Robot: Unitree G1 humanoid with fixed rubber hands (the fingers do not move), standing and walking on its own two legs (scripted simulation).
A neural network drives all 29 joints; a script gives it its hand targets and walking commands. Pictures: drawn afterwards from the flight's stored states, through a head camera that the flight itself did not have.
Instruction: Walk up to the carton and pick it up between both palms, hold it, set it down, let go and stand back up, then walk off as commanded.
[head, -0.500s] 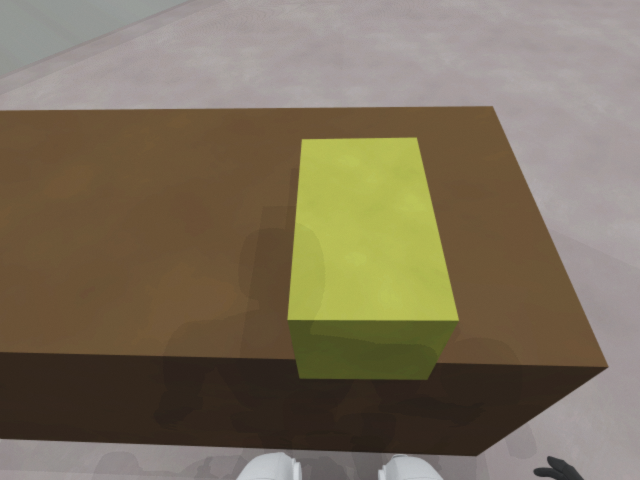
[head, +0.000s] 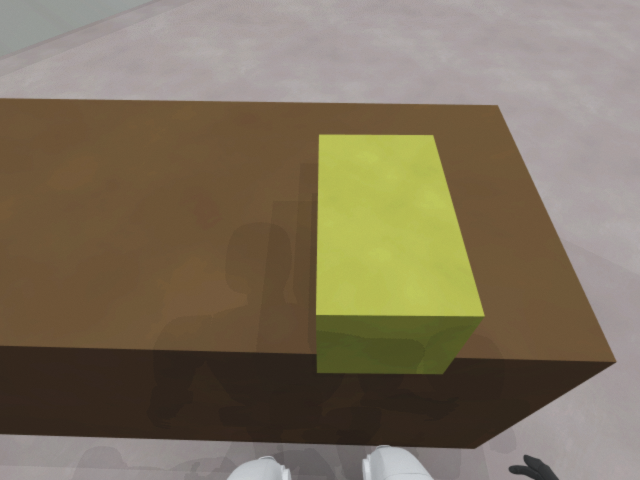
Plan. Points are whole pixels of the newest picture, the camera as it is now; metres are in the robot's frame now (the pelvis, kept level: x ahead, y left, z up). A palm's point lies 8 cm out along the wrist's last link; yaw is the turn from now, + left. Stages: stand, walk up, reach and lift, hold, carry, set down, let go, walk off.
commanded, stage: walk up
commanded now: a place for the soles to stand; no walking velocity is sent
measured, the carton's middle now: (377, 248) +0.43 -0.08 +0.01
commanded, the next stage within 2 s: none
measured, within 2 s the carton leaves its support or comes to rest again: neither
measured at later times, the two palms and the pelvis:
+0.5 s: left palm out of the picture +0.05 +0.33 -0.10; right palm out of the picture +0.09 -0.30 -0.11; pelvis +0.00 +0.01 +0.00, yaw +0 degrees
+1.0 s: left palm out of the picture +0.05 +0.34 -0.11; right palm out of the picture +0.10 -0.26 -0.11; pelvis +0.01 +0.03 -0.01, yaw +0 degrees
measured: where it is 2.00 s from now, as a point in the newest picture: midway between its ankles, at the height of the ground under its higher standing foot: outside the picture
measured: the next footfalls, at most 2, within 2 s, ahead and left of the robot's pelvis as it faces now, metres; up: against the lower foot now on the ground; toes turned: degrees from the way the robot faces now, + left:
right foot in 0.06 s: +0.07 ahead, -0.12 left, +0.00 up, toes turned +0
left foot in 0.38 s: +0.07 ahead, +0.14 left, +0.00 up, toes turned +3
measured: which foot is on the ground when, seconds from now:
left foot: down 0.00-0.08, up 0.10-0.36, down 0.38-1.00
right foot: up 0.00-0.04, down 0.06-1.00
